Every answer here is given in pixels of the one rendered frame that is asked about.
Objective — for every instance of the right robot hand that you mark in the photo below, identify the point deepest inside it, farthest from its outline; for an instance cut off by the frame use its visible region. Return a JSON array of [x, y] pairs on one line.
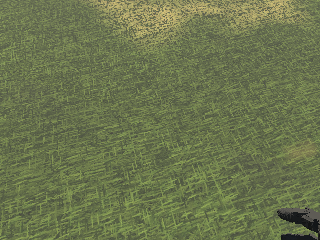
[[307, 217]]

